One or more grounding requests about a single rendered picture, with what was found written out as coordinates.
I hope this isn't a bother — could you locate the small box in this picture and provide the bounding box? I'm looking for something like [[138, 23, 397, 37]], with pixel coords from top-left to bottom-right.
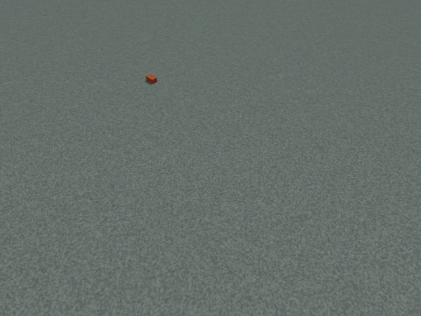
[[146, 74, 157, 84]]

